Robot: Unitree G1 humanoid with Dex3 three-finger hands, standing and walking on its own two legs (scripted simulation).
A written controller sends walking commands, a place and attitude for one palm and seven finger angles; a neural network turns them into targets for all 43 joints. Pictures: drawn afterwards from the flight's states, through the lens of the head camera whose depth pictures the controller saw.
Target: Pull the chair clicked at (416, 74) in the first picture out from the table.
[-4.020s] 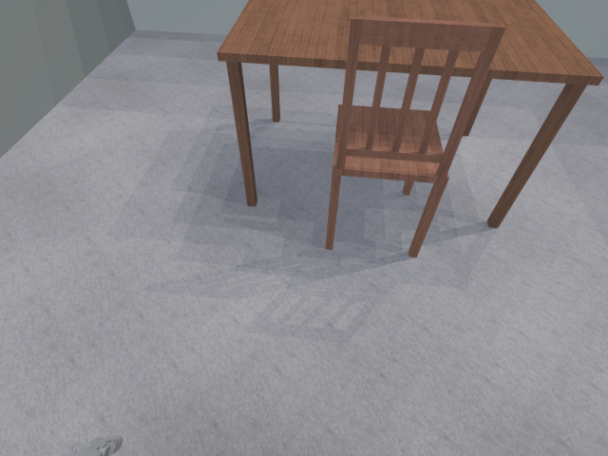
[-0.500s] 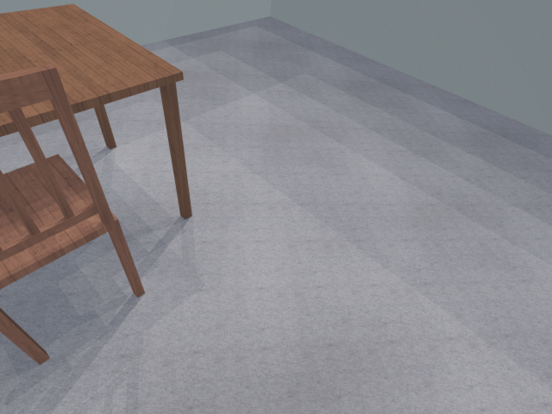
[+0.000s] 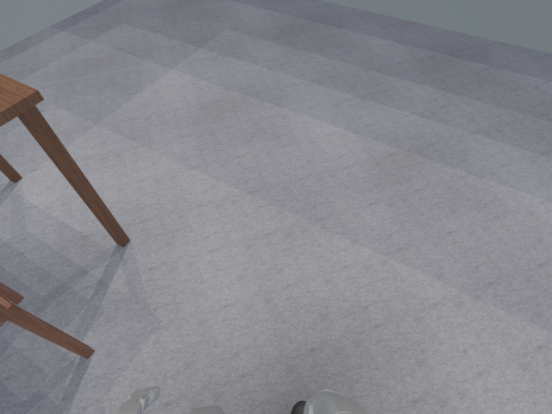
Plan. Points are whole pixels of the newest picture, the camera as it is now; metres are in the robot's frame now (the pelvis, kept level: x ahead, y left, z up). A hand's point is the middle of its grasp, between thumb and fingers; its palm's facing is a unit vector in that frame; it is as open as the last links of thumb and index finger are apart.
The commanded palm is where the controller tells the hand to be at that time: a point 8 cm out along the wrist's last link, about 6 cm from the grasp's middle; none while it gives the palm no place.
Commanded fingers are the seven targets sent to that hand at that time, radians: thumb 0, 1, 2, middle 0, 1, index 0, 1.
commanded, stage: turn to face it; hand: left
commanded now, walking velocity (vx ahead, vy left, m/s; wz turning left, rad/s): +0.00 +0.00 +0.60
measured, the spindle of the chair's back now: out of the picture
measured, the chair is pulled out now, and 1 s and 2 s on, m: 0.00 0.00 0.00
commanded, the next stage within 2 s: take the last steps up to it in 1.66 s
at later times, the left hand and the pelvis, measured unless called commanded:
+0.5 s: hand out of the picture +0.04 +0.24 -0.17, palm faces +0.33 -0.91 -0.23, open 7.3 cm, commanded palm none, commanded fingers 0.00 0.90 0.90 -0.20 -0.30 -0.20 -0.30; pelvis +0.04 +0.03 +0.01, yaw +17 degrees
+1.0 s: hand out of the picture +0.01 +0.18 -0.12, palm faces +0.57 -0.78 -0.27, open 7.4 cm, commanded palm none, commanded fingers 0.00 0.90 0.90 -0.20 -0.30 -0.20 -0.30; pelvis +0.06 -0.01 +0.03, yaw +35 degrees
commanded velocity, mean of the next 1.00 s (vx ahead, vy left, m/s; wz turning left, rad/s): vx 0.00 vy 0.00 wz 0.60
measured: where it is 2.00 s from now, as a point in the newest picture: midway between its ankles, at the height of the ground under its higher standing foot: outside the picture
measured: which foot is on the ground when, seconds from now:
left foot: up 0.00-0.42, down 0.44-0.78, up 0.80-1.00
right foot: down 0.00-0.44, up 0.46-0.76, down 0.78-1.00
